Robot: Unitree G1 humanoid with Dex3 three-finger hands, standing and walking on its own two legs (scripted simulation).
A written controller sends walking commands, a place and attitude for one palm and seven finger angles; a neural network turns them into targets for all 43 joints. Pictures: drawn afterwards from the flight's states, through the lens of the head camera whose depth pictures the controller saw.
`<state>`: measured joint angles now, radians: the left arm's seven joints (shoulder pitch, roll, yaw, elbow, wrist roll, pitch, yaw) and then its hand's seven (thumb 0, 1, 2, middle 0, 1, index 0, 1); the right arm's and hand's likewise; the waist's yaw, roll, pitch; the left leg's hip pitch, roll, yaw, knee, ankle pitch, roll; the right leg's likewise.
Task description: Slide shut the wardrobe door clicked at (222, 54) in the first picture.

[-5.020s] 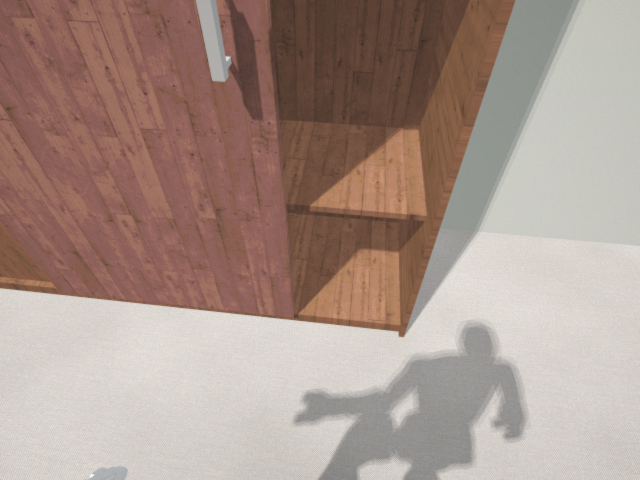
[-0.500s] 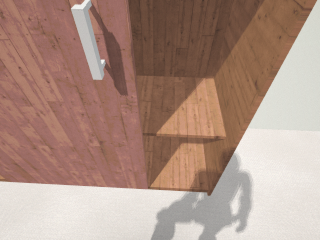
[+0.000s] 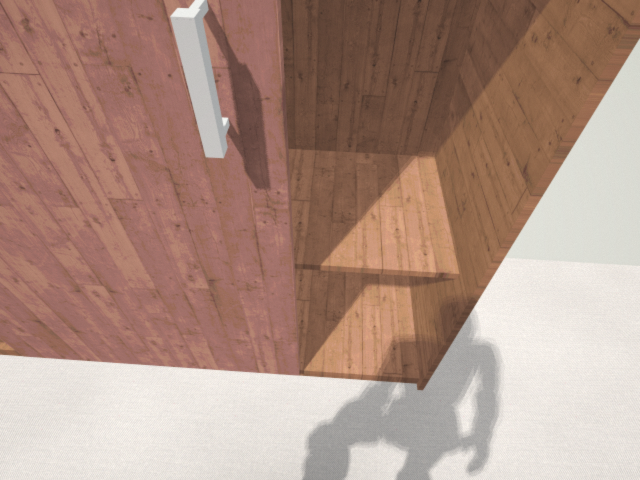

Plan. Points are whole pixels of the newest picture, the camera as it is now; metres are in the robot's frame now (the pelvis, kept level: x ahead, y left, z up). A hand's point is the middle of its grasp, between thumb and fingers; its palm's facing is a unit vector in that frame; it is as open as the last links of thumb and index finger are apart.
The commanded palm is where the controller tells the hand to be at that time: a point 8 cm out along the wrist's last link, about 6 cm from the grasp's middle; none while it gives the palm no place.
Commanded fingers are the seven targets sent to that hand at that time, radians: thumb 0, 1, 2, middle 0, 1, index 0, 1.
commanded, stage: look again from close up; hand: left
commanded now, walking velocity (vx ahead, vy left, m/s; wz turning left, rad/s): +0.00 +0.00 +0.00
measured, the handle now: (208, 82) +0.49 +0.17 +0.25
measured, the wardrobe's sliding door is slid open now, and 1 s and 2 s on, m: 0.38 0.38 0.38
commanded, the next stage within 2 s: raise the hand with hooked fingers in 0.04 s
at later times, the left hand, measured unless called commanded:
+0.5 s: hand (193, 429) +0.17 +0.15 +0.03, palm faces -0.06 -1.00 -0.06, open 8.2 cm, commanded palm +0.12 +0.23 +0.01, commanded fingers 0.00 0.46 0.71 -0.23 -0.58 -0.23 -0.58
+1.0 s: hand (112, 380) +0.19 +0.21 +0.11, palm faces +0.03 -0.99 -0.11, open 11.2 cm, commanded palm +0.15 +0.26 +0.12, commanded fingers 0.00 -0.13 0.46 -0.27 -0.96 -0.27 -0.96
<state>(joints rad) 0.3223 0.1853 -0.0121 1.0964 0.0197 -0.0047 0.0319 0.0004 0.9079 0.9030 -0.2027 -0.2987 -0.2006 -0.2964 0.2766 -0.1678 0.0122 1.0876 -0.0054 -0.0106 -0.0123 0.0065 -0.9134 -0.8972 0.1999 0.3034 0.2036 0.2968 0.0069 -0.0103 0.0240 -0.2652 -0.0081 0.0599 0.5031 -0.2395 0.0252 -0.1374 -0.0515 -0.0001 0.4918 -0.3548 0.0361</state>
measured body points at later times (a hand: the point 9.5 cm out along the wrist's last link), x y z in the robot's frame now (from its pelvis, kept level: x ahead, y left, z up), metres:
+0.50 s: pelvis -0.03 -0.04 -0.04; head -0.03 -0.05 +0.41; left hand +0.17 +0.21 +0.03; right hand +0.19 -0.29 -0.08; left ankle +0.02 +0.10 -0.74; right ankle -0.06 -0.14 -0.74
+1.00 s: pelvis -0.04 -0.04 -0.02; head -0.04 -0.06 +0.43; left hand +0.18 +0.27 +0.12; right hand +0.11 -0.27 -0.10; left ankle +0.02 +0.10 -0.74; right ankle -0.06 -0.14 -0.74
